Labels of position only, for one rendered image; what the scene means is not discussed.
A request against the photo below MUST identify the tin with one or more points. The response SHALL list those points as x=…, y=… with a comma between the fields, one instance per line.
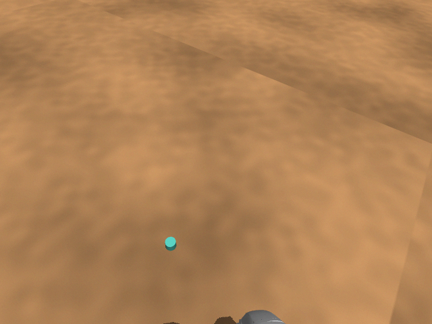
x=170, y=243

